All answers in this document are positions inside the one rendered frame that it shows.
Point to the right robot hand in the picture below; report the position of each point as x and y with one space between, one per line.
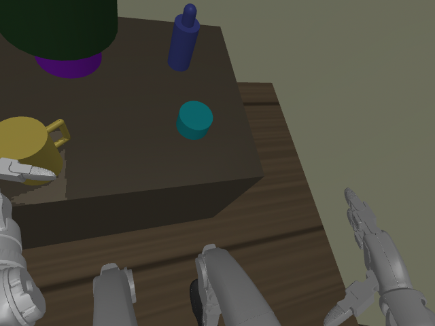
386 269

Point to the potted plant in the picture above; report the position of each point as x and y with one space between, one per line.
66 37

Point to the right robot arm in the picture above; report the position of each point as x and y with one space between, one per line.
406 307

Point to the right robot foot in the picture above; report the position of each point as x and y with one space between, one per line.
196 303

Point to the left robot hand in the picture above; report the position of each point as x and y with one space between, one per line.
13 170

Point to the left robot arm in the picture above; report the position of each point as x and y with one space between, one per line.
21 301

